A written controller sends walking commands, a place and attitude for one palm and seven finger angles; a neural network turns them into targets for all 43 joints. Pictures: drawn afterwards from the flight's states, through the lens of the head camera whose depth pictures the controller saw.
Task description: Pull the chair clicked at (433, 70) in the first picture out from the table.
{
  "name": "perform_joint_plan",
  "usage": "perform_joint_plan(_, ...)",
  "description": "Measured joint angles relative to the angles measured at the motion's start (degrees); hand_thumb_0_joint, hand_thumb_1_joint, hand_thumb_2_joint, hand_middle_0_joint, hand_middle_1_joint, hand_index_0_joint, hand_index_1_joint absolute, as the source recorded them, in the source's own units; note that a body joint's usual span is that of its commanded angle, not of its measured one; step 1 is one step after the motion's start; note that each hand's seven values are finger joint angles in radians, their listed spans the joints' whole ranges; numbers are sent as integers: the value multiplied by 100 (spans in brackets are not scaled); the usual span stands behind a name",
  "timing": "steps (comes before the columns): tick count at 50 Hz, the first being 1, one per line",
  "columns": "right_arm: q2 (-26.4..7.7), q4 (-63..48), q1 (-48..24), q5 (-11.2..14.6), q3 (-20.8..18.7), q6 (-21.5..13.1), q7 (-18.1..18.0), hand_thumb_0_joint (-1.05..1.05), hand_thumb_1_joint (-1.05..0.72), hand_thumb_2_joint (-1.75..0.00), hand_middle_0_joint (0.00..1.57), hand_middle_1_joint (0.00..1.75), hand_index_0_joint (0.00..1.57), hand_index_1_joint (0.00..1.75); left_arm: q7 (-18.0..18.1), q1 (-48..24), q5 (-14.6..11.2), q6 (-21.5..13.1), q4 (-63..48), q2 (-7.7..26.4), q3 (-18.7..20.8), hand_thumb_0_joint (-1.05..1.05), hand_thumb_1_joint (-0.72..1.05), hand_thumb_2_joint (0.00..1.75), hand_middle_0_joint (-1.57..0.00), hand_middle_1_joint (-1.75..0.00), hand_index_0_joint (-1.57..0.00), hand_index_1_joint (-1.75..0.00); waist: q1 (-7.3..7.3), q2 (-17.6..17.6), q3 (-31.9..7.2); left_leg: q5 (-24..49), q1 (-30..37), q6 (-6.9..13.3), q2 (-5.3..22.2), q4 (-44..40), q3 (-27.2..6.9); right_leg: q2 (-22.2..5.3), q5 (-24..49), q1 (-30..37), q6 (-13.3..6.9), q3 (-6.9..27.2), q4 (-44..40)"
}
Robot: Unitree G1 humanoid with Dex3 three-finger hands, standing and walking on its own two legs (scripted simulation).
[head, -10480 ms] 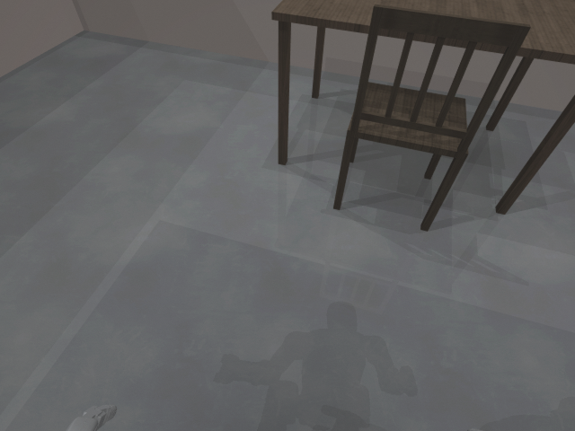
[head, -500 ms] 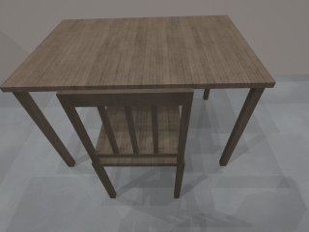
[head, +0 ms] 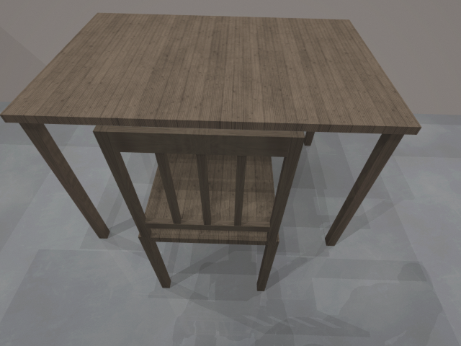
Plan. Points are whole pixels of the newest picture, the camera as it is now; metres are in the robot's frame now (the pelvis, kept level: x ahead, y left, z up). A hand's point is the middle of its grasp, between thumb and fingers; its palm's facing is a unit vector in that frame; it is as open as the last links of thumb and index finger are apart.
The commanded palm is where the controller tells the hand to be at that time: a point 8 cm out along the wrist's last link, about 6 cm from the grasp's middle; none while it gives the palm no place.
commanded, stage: come to a stop and stand still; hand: left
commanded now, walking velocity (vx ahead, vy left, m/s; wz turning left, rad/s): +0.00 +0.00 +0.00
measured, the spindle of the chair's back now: (204, 192) +0.49 +0.10 -0.09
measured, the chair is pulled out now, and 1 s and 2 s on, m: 0.00 0.00 0.00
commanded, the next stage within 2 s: look again from close up in 0.24 s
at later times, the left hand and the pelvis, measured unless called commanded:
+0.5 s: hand out of the picture -0.02 +0.18 -0.18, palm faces +0.01 -0.98 -0.18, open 7.4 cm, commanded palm none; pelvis +0.00 +0.02 -0.01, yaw +0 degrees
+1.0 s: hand out of the picture +0.03 +0.19 -0.18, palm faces -0.02 -0.98 -0.20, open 7.4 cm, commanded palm none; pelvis +0.02 +0.02 +0.00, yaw -1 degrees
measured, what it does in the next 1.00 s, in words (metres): stands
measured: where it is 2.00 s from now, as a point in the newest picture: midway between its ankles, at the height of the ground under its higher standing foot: outside the picture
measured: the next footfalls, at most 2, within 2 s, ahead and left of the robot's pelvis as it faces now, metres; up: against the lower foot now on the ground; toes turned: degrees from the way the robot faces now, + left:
none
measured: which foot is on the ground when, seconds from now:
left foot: down 0.00-1.00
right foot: down 0.00-1.00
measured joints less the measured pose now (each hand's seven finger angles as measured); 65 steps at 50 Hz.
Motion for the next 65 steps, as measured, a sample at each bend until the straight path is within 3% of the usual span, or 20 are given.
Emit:
perform_joint_plan(17,-109,-33,-56,43,-22,-83,22,1,-92,-90,20,30,20,30,-21,251,20,-35,121,-66,-60,0,90,90,-20,-30,-20,-30,30,-87,-10,80,78,85,-83,-218,45,-80,88,67,94,41,-210)
perform_joint_plan(21,-253,-291,-66,16,-34,-114,100,1,-93,-90,20,30,20,30,52,365,47,-192,-36,-131,-156,0,90,90,-20,-30,-20,-30,-9,72,31,-193,-313,97,19,367,32,13,26,-155,96,28,3)
perform_joint_plan(27,-341,-493,6,4,-8,-172,109,1,-93,-90,20,30,20,30,6,399,49,-151,-194,-70,-168,0,90,90,-20,-30,-20,-30,-64,176,-28,-395,-435,171,-44,686,54,-59,-210,-297,142,49,373)
perform_joint_plan(39,-317,-376,-35,20,49,-196,116,1,-93,-90,20,30,20,30,-7,199,24,-104,-392,139,-145,0,90,90,-20,-30,-20,-30,-35,25,-109,-358,-217,199,-126,439,199,-149,-275,-247,183,194,395)
perform_joint_plan(61,-301,-208,-181,46,48,-170,102,1,-92,-90,20,30,20,30,26,232,45,-117,-275,89,-174,0,90,90,-20,-30,-20,-30,-5,-36,-39,-287,-110,136,-67,278,158,-86,-185,-91,150,153,151)
perform_joint_plan(62,-317,-409,-140,54,13,-220,54,1,-92,-90,20,30,20,30,13,506,-159,232,-1187,46,33,0,90,90,-20,-30,-20,-30,-15,-7,22,-317,-176,128,-33,374,137,-52,-161,-109,145,132,147)
perform_joint_plan(63,-326,-647,-58,79,23,-460,-54,1,-92,-90,20,30,20,30,107,816,-273,354,-2286,84,94,1,91,90,-20,-30,-20,-30,54,-32,109,-311,-152,122,-33,356,174,-53,-151,-146,113,170,210)
perform_joint_plan(65,-387,-1000,65,131,32,-1060,-123,1,-92,-90,20,30,20,30,314,1103,-461,116,-3836,238,66,2,91,89,-20,-30,-20,-30,132,-86,90,-220,-210,115,-108,280,228,-141,-208,-384,55,184,508)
